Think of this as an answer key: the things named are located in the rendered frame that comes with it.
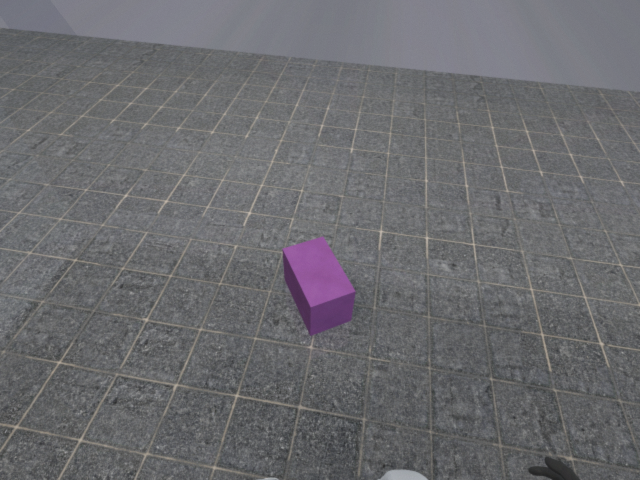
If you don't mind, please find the right robot hand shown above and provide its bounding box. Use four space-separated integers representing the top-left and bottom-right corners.
528 457 580 480

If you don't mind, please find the carton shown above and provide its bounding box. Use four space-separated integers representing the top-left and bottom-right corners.
282 237 356 336

